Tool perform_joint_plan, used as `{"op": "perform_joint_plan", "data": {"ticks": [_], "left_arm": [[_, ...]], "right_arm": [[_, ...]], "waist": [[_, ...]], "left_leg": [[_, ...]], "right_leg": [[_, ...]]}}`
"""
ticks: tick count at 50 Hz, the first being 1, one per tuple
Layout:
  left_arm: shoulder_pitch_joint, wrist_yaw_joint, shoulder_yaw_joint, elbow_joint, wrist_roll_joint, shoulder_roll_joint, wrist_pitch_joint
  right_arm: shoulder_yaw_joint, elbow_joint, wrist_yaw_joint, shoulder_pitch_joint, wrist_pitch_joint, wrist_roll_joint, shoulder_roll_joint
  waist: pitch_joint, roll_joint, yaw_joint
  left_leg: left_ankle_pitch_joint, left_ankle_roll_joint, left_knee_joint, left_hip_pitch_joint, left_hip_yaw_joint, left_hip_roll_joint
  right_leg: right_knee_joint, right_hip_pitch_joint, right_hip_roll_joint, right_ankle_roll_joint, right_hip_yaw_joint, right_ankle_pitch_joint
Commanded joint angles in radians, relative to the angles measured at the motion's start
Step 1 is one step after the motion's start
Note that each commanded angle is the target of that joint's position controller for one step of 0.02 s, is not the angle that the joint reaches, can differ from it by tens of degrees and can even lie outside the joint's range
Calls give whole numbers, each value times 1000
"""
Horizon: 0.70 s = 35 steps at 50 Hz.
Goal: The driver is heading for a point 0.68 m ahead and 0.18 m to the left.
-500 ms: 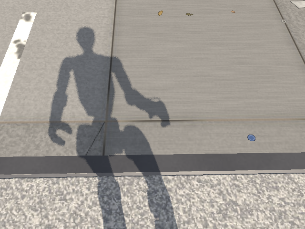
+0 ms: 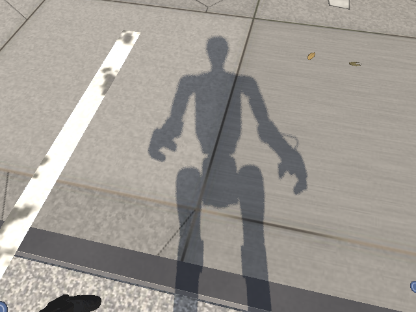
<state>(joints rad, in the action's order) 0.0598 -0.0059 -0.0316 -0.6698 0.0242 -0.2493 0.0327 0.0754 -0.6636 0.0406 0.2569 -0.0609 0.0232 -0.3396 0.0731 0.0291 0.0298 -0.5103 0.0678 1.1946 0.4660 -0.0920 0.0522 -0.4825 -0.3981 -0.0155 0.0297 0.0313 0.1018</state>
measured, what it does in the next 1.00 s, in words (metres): steps on the spot: left foot, then right foot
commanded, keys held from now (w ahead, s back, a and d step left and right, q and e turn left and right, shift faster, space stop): q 0.16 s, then no key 0.84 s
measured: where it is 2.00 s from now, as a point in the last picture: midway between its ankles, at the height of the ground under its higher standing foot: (188, 307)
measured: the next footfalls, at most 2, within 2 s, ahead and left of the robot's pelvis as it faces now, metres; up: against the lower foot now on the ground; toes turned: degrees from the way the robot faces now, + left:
left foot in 0.28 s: +0.06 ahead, +0.15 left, +0.00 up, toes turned +10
right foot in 0.62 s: +0.09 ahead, -0.09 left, +0.00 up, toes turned +10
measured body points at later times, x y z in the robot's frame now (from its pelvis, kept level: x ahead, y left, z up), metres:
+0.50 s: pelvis +0.03 +0.05 +0.01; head +0.04 +0.08 +0.46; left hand +0.10 +0.35 -0.12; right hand +0.23 -0.18 -0.07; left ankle +0.02 +0.14 -0.73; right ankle +0.05 -0.10 -0.68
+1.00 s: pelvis +0.03 +0.03 +0.01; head +0.04 +0.04 +0.46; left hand +0.07 +0.30 -0.13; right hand +0.19 -0.21 -0.12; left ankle +0.02 +0.14 -0.73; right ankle +0.05 -0.10 -0.73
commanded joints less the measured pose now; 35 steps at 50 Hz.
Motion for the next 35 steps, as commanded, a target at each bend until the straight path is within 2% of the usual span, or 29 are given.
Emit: {"op": "perform_joint_plan", "data": {"ticks": [1,5,10,11,13,14,15,16,17,18,19,20,22,23,25,27,29,30,31,32,33,34,35], "left_arm": [[-11,-15,-43,48,7,-146,-6],[0,-20,-58,26,-6,-173,-14],[1,-8,-70,1,-21,-211,-32],[5,-5,-71,-8,-28,-216,-34],[0,-2,-66,-27,-48,-211,-41],[47,2,-57,-53,-54,-181,-42],[82,13,-35,-53,-24,-107,-38],[44,10,-34,-13,-4,-111,-33],[-21,-1,-55,-12,-12,-174,-36],[-2,-4,-63,-25,-28,-180,-43],[40,-9,-66,-56,-29,-167,-50],[61,-14,-68,-73,-19,-170,-57],[83,-13,-64,-87,-21,-149,-57],[85,-11,-57,-89,-26,-134,-55],[53,-8,-41,-85,-27,-108,-53],[40,-5,-36,-81,-29,-113,-53],[67,-4,-35,-95,-33,-119,-53],[94,-3,-31,-109,-27,-111,-50],[111,-2,-29,-117,-13,-123,-46],[124,-6,-34,-118,-2,-168,-43],[106,-7,-51,-135,-14,-231,-43],[89,0,-42,-135,-21,-170,-39],[83,2,-32,-140,-14,-137,-34]], "right_arm": [[30,62,7,77,-10,-1,-73],[19,92,-4,9,-2,-12,-53],[15,108,-27,-29,-2,-14,-59],[15,107,-31,-26,-1,-15,-57],[18,79,-39,33,3,-20,-53],[25,71,-37,54,4,-25,-77],[40,80,-25,59,4,-29,-152],[46,108,-20,1,8,-45,-217],[37,109,-24,-2,27,-66,-173],[23,96,-26,-41,44,-66,-137],[18,93,-26,-91,55,-52,-118],[6,90,-25,-123,62,-39,-86],[-14,78,-21,-141,67,-42,-41],[-16,71,-21,-145,67,-42,-36],[-12,55,-23,-132,63,-41,-44],[-7,31,-26,-112,55,-40,-60],[-12,13,-29,-126,53,-33,-50],[-17,1,-30,-136,53,-25,-38],[-21,-15,-32,-115,58,-22,-29],[-25,-26,-33,-89,67,-36,-16],[-17,-33,-39,-45,76,-42,-28],[-19,-43,-36,-98,75,-48,-37],[-15,-43,-33,-138,71,-43,-41]], "waist": [[-130,-178,-5],[-180,-154,-32],[-165,-166,-44],[-164,-163,-38],[-167,-153,3],[-160,-119,6],[-168,105,-29],[-133,269,-27],[-138,170,28],[-129,146,-2],[-127,117,-28],[-122,123,-36],[-137,112,-55],[-144,108,-56],[-145,108,-29],[-145,110,-9],[-139,105,-22],[-131,90,-46],[-132,60,-53],[-149,-3,-32],[-140,-123,23],[-133,-116,-21],[-112,-102,-32]], "left_leg": [[65,21,-33,46,37,-66],[120,11,-193,19,49,-115],[148,-27,-395,-100,100,-105],[155,-39,-454,-126,108,-96],[270,-82,-663,-250,140,-60],[349,-115,-764,-341,102,-65],[541,-181,-862,-445,-156,-255],[618,-360,-885,-379,-361,-438],[569,-394,-898,-304,-328,-417],[542,-353,-895,-284,-245,-362],[509,-303,-888,-290,-182,-310],[563,-282,-878,-294,-148,-291],[687,-278,-858,-282,-93,-256],[702,-273,-847,-301,-74,-243],[703,-276,-827,-328,-76,-239],[694,-297,-818,-340,-117,-262],[660,-294,-808,-327,-142,-261],[624,-271,-799,-304,-134,-242],[560,-230,-802,-270,-129,-219],[469,-180,-778,-233,-100,-174],[392,-146,-796,-226,-38,-109],[360,-116,-780,-283,-5,-83],[348,-111,-765,-294,2,-80]], "right_leg": [[218,155,244,187,-193,-105],[222,226,303,227,-143,-151],[219,206,316,212,-85,-74],[202,214,319,205,-84,-71],[128,183,297,156,-54,-54],[67,120,263,90,-20,15],[-152,-19,163,-18,91,222],[-314,-183,41,-87,87,509],[-486,-167,63,-91,-17,515],[-544,-159,69,-84,-44,458],[-554,-156,74,-86,-52,399],[-558,-149,77,-98,-56,346],[-545,-80,70,-117,-52,283],[-477,-60,74,-121,-50,267],[-330,-7,74,-121,-41,272],[-235,39,69,-117,-34,303],[-99,104,63,-105,-29,244],[36,168,57,-92,-22,127],[122,250,72,-74,-48,-32],[109,323,138,-50,-117,-214],[40,294,145,-11,-96,-175],[59,220,124,4,-93,-37],[79,188,116,-5,-94,21]]}}
Over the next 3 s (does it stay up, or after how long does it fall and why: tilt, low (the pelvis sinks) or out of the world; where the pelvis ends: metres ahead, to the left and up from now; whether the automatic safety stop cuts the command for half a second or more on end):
stays up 0.68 0.14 0.01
